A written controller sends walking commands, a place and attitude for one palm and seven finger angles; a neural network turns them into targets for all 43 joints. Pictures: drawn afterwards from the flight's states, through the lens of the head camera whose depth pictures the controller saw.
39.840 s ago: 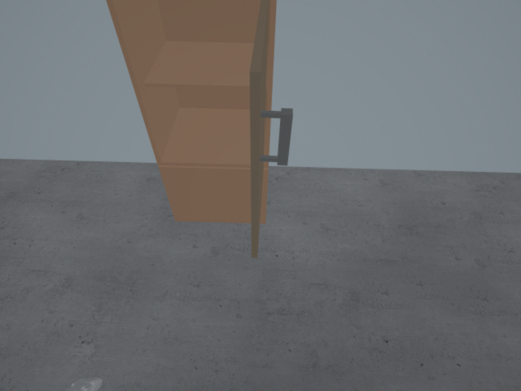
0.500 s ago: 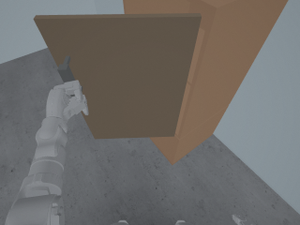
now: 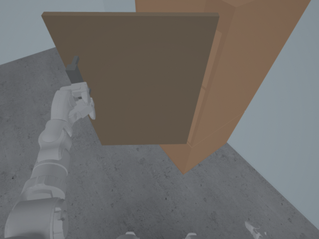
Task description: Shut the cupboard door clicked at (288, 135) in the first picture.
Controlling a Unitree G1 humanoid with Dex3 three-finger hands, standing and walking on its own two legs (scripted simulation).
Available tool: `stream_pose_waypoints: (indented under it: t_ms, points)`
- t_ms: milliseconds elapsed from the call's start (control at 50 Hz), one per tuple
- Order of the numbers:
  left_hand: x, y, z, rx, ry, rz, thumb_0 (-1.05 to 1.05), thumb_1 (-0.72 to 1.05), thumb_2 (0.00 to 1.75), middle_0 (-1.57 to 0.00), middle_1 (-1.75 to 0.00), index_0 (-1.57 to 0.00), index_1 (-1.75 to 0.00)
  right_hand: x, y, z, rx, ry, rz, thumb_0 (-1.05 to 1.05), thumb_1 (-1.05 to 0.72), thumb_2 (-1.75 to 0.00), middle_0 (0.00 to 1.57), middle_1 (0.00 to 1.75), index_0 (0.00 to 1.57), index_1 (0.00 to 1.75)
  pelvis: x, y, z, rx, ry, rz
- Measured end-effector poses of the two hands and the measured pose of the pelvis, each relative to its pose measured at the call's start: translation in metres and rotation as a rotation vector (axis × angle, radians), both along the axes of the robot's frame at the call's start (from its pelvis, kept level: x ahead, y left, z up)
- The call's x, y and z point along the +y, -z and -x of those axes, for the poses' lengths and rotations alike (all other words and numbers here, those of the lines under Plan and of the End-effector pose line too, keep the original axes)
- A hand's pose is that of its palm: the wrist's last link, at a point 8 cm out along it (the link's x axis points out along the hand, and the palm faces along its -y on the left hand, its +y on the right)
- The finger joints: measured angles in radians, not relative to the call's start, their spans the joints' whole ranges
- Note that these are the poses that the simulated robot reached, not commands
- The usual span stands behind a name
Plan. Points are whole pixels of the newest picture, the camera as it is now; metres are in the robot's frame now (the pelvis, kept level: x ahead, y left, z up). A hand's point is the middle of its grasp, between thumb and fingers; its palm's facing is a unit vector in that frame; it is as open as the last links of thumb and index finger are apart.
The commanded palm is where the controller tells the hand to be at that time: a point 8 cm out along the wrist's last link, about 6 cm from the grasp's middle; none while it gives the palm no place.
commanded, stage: push the door shut along its arc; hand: left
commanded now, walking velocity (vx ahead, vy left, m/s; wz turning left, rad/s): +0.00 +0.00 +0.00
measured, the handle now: (81, 81) +0.51 +0.23 +0.09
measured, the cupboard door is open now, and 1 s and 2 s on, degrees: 56 42 27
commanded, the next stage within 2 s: pull the fist back off the door in 1.68 s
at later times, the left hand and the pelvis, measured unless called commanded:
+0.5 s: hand (97, 88) +0.48 +0.18 +0.10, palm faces -0.13 -0.99 -0.01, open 3.1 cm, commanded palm +0.47 +0.23 +0.09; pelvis -0.01 +0.00 -0.02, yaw +0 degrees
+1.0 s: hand (110, 72) +0.54 +0.15 +0.10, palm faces -0.26 -0.96 +0.00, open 3.1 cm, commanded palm +0.54 +0.19 +0.09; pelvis +0.00 +0.01 -0.03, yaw -2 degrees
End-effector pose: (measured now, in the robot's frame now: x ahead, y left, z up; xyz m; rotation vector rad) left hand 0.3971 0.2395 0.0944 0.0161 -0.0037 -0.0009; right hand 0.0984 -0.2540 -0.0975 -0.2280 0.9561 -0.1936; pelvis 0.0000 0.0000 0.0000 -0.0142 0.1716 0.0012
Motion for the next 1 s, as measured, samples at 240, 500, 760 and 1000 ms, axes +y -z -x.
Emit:
stream_pose_waypoints:
  t_ms: [240, 500, 760, 1000]
  points:
    - [0.001, -0.008, -0.034, 0.005, 0.065, 0.001, 0.02, 0.90, 0.90, -1.31, -1.50, -1.31, -1.50, -0.005, 0.010, 0.033, 0.098, 0.034, 0.012, 0.01, -0.91, -0.90, 0.21, 0.30, 0.20, 0.30, 0.001, 0.006, 0.003, 0.040, 0.003, 0.004]
    - [-0.004, -0.003, -0.069, 0.025, 0.131, 0.009, 0.02, 0.90, 0.90, -1.31, -1.50, -1.31, -1.50, -0.015, 0.018, 0.090, 0.252, 0.105, 0.055, 0.01, -0.91, -0.90, 0.21, 0.30, 0.20, 0.30, 0.004, 0.016, 0.008, 0.100, 0.003, 0.017]
    - [-0.017, -0.006, -0.104, 0.038, 0.203, 0.005, 0.02, 0.90, 0.90, -1.30, -1.50, -1.30, -1.50, -0.007, 0.018, 0.115, 0.301, 0.155, 0.056, 0.01, -0.91, -0.90, 0.21, 0.30, 0.20, 0.30, 0.008, 0.022, 0.006, 0.150, 0.016, 0.028]
    - [-0.032, -0.010, -0.132, 0.048, 0.264, 0.012, 0.02, 0.90, 0.90, -1.30, -1.50, -1.30, -1.50, 0.001, 0.021, 0.123, 0.340, 0.173, 0.048, 0.01, -0.91, -0.90, 0.21, 0.30, 0.20, 0.30, 0.011, 0.026, 0.003, 0.184, 0.022, 0.034]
